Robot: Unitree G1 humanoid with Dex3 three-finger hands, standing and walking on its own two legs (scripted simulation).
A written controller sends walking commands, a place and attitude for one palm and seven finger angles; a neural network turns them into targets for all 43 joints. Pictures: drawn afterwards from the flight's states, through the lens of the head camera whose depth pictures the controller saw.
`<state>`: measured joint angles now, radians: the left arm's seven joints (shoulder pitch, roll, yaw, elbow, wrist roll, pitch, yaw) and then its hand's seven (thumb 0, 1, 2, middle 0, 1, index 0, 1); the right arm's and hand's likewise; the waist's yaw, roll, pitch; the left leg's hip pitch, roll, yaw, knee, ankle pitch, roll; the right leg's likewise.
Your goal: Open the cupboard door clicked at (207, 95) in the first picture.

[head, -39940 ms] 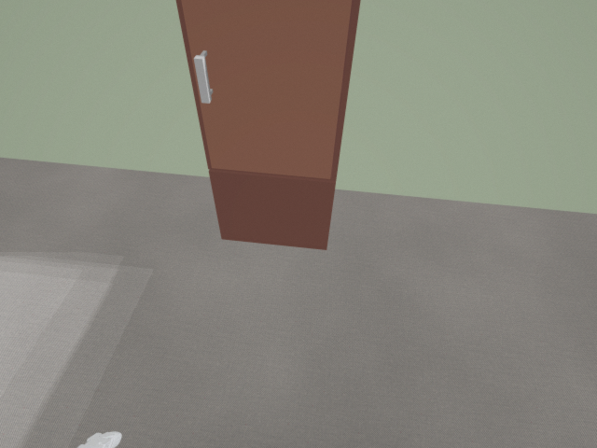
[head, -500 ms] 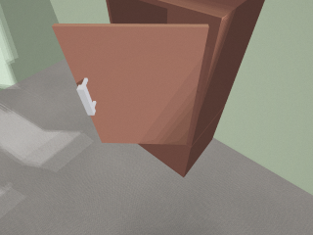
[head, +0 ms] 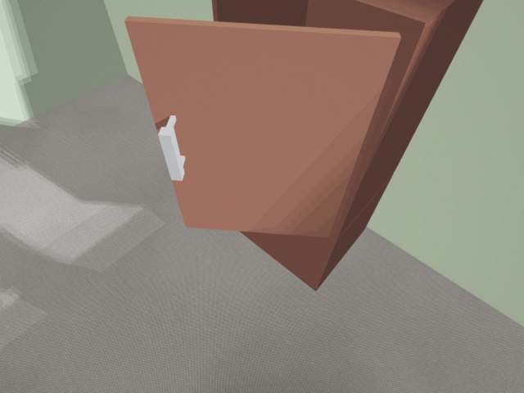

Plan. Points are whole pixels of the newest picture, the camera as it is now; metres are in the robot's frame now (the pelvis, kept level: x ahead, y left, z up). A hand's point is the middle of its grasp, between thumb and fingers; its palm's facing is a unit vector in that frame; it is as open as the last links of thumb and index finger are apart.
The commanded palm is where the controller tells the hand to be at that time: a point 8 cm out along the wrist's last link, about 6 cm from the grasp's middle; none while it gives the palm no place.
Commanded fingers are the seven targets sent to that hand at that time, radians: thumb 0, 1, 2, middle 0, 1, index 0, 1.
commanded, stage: come to a stop and stand still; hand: left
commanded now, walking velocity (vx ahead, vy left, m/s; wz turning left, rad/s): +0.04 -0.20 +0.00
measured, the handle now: (175, 148) +0.56 +0.23 +0.01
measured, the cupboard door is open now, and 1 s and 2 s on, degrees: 37 37 37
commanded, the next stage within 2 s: look again from close up in 1.14 s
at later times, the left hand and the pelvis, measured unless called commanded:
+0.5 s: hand out of the picture +0.03 +0.16 -0.17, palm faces +0.01 -0.97 -0.24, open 7.3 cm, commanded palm none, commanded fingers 0.00 0.90 0.90 -0.20 -0.30 -0.20 -0.30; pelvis +0.01 -0.02 +0.00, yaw +1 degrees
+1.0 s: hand out of the picture +0.01 +0.13 -0.17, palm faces +0.01 -0.98 -0.20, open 7.3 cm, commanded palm none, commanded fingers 0.00 0.90 0.90 -0.20 -0.30 -0.20 -0.30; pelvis +0.01 -0.04 +0.01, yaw +1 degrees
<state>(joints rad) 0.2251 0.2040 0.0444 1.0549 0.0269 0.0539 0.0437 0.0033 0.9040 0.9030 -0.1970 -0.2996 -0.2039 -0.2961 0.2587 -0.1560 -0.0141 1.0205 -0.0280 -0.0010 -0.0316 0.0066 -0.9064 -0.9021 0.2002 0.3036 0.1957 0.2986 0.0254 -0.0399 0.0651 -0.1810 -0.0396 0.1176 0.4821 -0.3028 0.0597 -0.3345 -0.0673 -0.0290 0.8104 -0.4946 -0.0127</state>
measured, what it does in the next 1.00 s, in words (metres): steps on the spot: right foot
